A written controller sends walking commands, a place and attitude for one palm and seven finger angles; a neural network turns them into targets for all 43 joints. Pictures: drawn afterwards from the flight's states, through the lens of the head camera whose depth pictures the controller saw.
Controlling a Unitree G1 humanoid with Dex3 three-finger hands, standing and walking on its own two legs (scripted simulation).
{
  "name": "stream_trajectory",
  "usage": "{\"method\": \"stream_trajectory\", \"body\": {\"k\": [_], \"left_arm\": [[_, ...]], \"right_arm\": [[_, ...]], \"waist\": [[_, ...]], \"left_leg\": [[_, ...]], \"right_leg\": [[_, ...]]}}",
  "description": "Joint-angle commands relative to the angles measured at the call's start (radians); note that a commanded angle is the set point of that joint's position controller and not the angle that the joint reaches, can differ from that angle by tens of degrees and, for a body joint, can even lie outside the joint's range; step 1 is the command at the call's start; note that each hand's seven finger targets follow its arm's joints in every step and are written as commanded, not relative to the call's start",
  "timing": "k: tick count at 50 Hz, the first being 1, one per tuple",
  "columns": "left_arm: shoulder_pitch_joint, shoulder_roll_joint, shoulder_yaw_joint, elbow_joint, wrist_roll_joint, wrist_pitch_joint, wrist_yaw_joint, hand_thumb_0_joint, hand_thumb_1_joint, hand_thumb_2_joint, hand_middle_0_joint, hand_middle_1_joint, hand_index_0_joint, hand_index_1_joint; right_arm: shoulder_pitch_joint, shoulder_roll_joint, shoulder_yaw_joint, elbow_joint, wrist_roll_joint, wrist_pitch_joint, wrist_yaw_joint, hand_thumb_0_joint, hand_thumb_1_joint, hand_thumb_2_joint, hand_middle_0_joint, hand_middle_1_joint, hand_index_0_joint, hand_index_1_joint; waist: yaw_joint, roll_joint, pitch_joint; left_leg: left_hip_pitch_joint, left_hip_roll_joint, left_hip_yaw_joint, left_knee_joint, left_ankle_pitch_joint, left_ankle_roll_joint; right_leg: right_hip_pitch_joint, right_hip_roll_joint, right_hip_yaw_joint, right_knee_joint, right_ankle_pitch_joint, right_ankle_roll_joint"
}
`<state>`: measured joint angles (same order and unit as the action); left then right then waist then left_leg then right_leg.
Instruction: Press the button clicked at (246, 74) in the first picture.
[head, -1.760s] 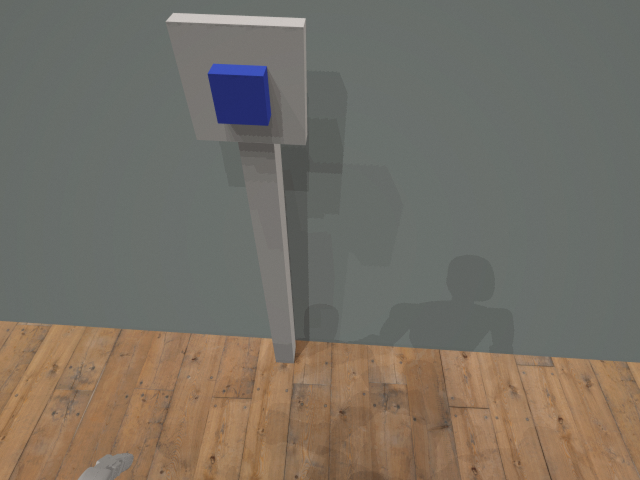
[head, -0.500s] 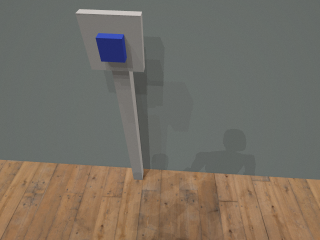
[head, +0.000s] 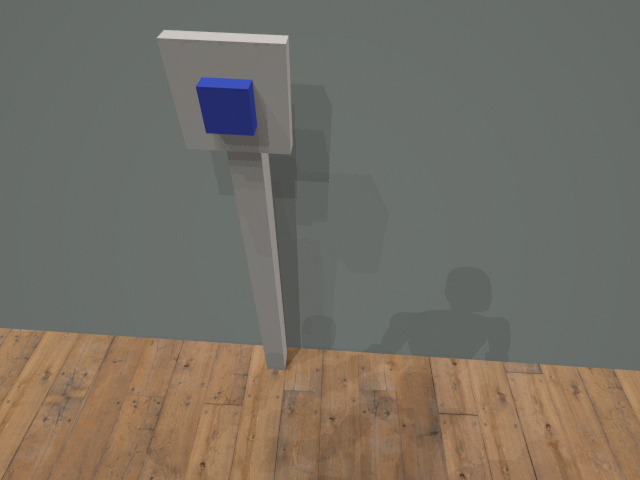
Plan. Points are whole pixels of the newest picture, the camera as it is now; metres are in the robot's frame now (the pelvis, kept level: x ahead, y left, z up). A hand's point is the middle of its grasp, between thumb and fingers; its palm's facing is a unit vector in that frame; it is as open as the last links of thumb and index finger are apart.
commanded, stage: shuffle to correct the standing spot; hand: left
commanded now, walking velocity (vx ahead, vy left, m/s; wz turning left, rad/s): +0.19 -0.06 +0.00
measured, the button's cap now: (229, 106) +0.56 +0.17 +0.20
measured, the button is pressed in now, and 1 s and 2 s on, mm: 0 0 0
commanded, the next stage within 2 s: come to a stop and stand still in 0.14 s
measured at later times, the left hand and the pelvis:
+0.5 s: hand out of the picture +0.04 +0.17 -0.19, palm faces +0.03 -0.98 -0.17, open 7.4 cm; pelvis +0.08 +0.01 -0.01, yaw +0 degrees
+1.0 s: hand (230, 468) +0.18 +0.14 -0.16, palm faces +0.02 -0.97 -0.24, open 7.4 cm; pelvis +0.08 -0.04 -0.01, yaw +1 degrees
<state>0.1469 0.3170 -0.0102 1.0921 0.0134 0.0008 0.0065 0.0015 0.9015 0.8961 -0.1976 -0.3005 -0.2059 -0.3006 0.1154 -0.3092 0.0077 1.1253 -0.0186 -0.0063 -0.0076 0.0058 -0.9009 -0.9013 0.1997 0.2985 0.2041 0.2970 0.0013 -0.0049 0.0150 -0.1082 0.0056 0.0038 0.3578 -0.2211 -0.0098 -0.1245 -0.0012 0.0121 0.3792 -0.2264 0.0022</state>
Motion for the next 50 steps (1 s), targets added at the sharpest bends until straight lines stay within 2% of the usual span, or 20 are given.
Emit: {"method": "stream_trajectory", "body": {"k": [1,10,14,16,17,20,22,26,31,32,33,34,35,36,38,42,44,45,46,50], "left_arm": [[0.057,0.087,0.023,-0.027,0.005,0.0,0.003,0.0,0.9,0.9,-0.2,-0.3,-0.2,-0.3],[0.205,0.035,0.041,0.0,0.003,-0.02,0.002,0.0,0.9,0.9,-0.2,-0.3,-0.2,-0.3],[0.299,0.034,0.06,0.029,0.0,-0.027,0.02,0.0,0.9,0.9,-0.2,-0.3,-0.2,-0.3],[0.284,0.003,0.054,0.028,-0.003,-0.026,0.034,0.0,0.9,0.9,-0.2,-0.3,-0.2,-0.3],[0.261,-0.014,0.047,0.021,-0.007,-0.023,0.04,0.0,0.9,0.9,-0.2,-0.3,-0.2,-0.3],[0.204,-0.006,0.051,-0.021,-0.014,-0.021,0.053,0.0,0.9,0.9,-0.2,-0.3,-0.2,-0.3],[0.151,-0.029,0.052,-0.057,-0.009,-0.011,0.057,0.0,0.9,0.9,-0.2,-0.3,-0.2,-0.3],[0.128,-0.086,0.059,-0.074,0.004,0.015,0.04,0.0,0.9,0.9,-0.2,-0.3,-0.2,-0.3],[0.185,-0.083,0.076,-0.092,0.008,0.013,0.023,0.0,0.9,0.9,-0.2,-0.3,-0.2,-0.3],[0.225,-0.062,0.08,-0.079,0.008,0.006,0.023,0.0,0.9,0.9,-0.2,-0.3,-0.2,-0.3],[0.256,-0.009,0.088,-0.068,0.012,-0.009,0.028,0.0,0.9,0.9,-0.2,-0.3,-0.2,-0.3],[0.256,0.062,0.096,-0.067,0.018,-0.022,0.038,0.0,0.9,0.9,-0.2,-0.3,-0.2,-0.3],[0.272,0.069,0.101,-0.085,0.021,-0.031,0.067,0.0,0.9,0.9,-0.2,-0.3,-0.2,-0.3],[0.247,0.069,0.101,-0.133,0.011,-0.03,0.071,0.0,0.9,0.9,-0.2,-0.3,-0.2,-0.3],[0.062,0.027,0.083,-0.182,0.018,-0.023,0.066,0.0,0.9,0.9,-0.2,-0.3,-0.2,-0.3],[0.013,0.029,0.061,-0.2,0.007,-0.024,0.042,0.0,0.9,0.9,-0.2,-0.3,-0.2,-0.3],[0.018,0.011,0.057,-0.213,-0.005,-0.015,0.033,0.0,0.9,0.9,-0.2,-0.3,-0.2,-0.3],[0.023,0.018,0.06,-0.226,-0.002,-0.015,0.03,0.0,0.9,0.9,-0.2,-0.3,-0.2,-0.3],[0.04,0.034,0.069,-0.229,0.002,-0.026,0.027,0.0,0.9,0.9,-0.2,-0.3,-0.2,-0.3],[0.056,0.038,0.056,-0.2,0.001,-0.033,0.022,0.0,0.9,0.9,-0.2,-0.3,-0.2,-0.3]], "right_arm": [[0.038,-0.102,-0.015,-0.029,-0.002,0.0,0.001,0.0,-0.9,-0.9,0.2,0.3,0.2,0.3],[0.131,-0.036,-0.024,-0.023,0.004,-0.021,-0.014,0.0,-0.9,-0.9,0.2,0.3,0.2,0.3],[0.147,0.026,-0.023,-0.031,0.008,-0.03,-0.026,0.0,-0.9,-0.9,0.2,0.3,0.2,0.3],[0.175,0.051,-0.02,-0.015,0.015,-0.027,-0.038,0.0,-0.9,-0.9,0.2,0.3,0.2,0.3],[0.206,0.05,-0.023,0.001,0.019,-0.024,-0.042,0.0,-0.9,-0.9,0.2,0.3,0.2,0.3],[0.304,-0.031,-0.055,0.024,0.019,-0.023,-0.063,0.0,-0.9,-0.9,0.2,0.3,0.2,0.3],[0.329,-0.037,-0.064,0.03,0.02,-0.017,-0.067,0.0,-0.9,-0.9,0.2,0.3,0.2,0.3],[0.283,0.002,-0.069,-0.005,0.004,-0.001,-0.072,0.0,-0.9,-0.9,0.2,0.3,0.2,0.3],[0.17,-0.023,-0.091,-0.06,-0.003,-0.002,-0.061,0.0,-0.9,-0.9,0.2,0.3,0.2,0.3],[0.166,-0.023,-0.093,-0.061,0.003,-0.002,-0.056,0.0,-0.9,-0.9,0.2,0.3,0.2,0.3],[0.192,0.009,-0.09,-0.06,0.009,-0.001,-0.049,0.0,-0.9,-0.9,0.2,0.3,0.2,0.3],[0.249,0.069,-0.081,-0.064,0.02,0.002,-0.039,0.0,-0.9,-0.9,0.2,0.3,0.2,0.3],[0.107,0.038,-0.086,-0.161,0.036,-0.03,-0.034,0.0,-0.9,-0.9,0.2,0.3,0.2,0.3],[0.12,0.074,-0.082,-0.196,0.036,-0.018,-0.02,0.0,-0.9,-0.9,0.2,0.3,0.2,0.3],[0.135,0.1,-0.073,-0.197,0.02,0.01,-0.012,0.0,-0.9,-0.9,0.2,0.3,0.2,0.3],[0.27,0.098,-0.057,-0.154,0.002,0.005,-0.002,0.0,-0.9,-0.9,0.2,0.3,0.2,0.3],[0.238,0.001,-0.064,-0.181,-0.005,-0.007,-0.002,0.0,-0.9,-0.9,0.2,0.3,0.2,0.3],[0.186,-0.042,-0.069,-0.208,-0.012,-0.008,-0.003,0.0,-0.9,-0.9,0.2,0.3,0.2,0.3],[0.152,-0.069,-0.07,-0.229,-0.015,-0.007,-0.003,0.0,-0.9,-0.9,0.2,0.3,0.2,0.3],[0.171,-0.006,-0.044,-0.203,-0.008,-0.009,-0.003,0.0,-0.9,-0.9,0.2,0.3,0.2,0.3]], "waist": [[0.004,-0.005,0.051],[0.014,-0.021,0.083],[0.025,-0.1,0.047],[0.002,-0.069,0.037],[-0.018,-0.022,0.026],[-0.05,0.157,-0.008],[-0.057,0.232,0.047],[-0.039,0.157,0.085],[0.027,0.148,-0.01],[0.045,0.133,-0.05],[0.052,0.018,-0.096],[0.03,-0.205,-0.17],[0.06,-0.174,-0.243],[0.046,-0.274,-0.269],[-0.024,-0.108,-0.082],[-0.068,-0.065,0.04],[-0.041,0.048,0.074],[-0.019,0.05,0.112],[0.001,-0.037,0.112],[-0.015,0.002,0.092]], "left_leg": [[-0.062,0.105,-0.094,-0.058,-0.128,0.029],[-0.131,0.094,-0.052,0.11,-0.008,0.051],[-0.221,0.049,0.048,0.275,0.043,0.02],[-0.159,0.071,0.031,0.218,0.115,0.008],[-0.077,0.084,0.02,0.167,0.323,0.01],[0.172,0.172,-0.043,0.165,1.01,0.063],[0.285,0.272,-0.131,0.118,1.317,0.135],[0.18,0.284,-0.128,0.055,1.016,0.178],[0.117,0.237,-0.039,0.121,0.84,0.104],[0.071,0.216,-0.03,0.174,0.729,0.075],[-0.016,0.147,0.003,0.283,0.473,0.03],[-0.141,0.029,0.047,0.431,-0.037,-0.011],[-0.347,-0.03,0.06,0.527,-0.275,-0.022],[-0.295,0.043,-0.031,0.61,-0.284,0.018],[-0.212,0.05,-0.001,0.537,-0.298,0.024],[-0.038,0.016,0.061,0.161,-0.049,0.017],[-0.114,0.124,-0.084,0.042,-0.094,0.061],[-0.231,0.168,-0.141,-0.026,-0.224,0.086],[-0.287,0.15,-0.106,-0.002,-0.252,0.085],[-0.169,0.077,-0.016,0.046,-0.117,0.041]], "right_leg": [[-0.081,-0.081,0.082,-0.045,-0.158,-0.017],[-0.043,-0.089,0.101,0.033,-0.024,-0.062],[0.096,-0.174,0.179,0.042,0.366,-0.119],[0.091,-0.168,0.129,0.106,0.705,-0.109],[0.048,-0.134,0.073,0.145,0.765,-0.075],[-0.117,-0.058,-0.02,0.255,0.469,-0.013],[-0.31,-0.012,-0.053,0.321,-0.188,0.005],[-0.321,-0.039,-0.038,0.379,-0.248,-0.002],[-0.172,-0.033,-0.066,0.204,-0.013,-0.014],[-0.063,-0.046,-0.06,0.119,0.127,-0.012],[0.066,-0.119,0.008,0.065,0.439,-0.026],[0.168,-0.316,0.223,0.074,0.81,-0.116],[0.381,-0.261,0.204,0.171,1.308,-0.119],[0.199,-0.336,0.211,0.121,0.93,-0.177],[-0.106,-0.305,0.137,0.048,0.504,-0.203],[-0.284,-0.174,0.053,0.043,0.023,-0.117],[-0.303,-0.099,0.035,0.035,-0.221,-0.057],[-0.242,-0.066,0.025,0.024,-0.233,-0.042],[-0.177,-0.068,0.054,0.002,-0.215,-0.049],[-0.207,-0.122,0.132,-0.075,-0.234,-0.078]]}}
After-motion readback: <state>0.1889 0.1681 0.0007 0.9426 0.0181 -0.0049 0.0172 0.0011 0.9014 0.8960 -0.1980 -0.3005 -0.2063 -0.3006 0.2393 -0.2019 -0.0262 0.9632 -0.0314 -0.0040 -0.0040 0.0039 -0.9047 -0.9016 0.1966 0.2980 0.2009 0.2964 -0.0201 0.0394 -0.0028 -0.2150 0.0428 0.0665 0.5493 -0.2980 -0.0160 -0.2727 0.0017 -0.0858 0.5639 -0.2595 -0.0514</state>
